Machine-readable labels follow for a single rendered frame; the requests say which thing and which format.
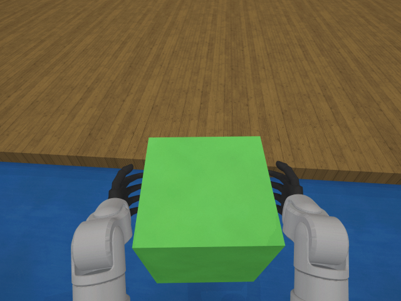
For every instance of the right robot forearm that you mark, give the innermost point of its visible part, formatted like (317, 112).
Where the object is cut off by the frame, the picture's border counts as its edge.
(321, 257)

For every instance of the robot right hand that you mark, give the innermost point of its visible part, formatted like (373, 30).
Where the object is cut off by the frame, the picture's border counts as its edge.
(290, 184)

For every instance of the carton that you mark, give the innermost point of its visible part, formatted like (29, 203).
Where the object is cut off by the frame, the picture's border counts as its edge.
(206, 211)

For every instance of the robot left hand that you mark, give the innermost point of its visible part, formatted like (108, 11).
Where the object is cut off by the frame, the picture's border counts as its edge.
(120, 190)

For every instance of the left robot forearm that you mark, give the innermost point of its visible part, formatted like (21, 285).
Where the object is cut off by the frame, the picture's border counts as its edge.
(98, 253)

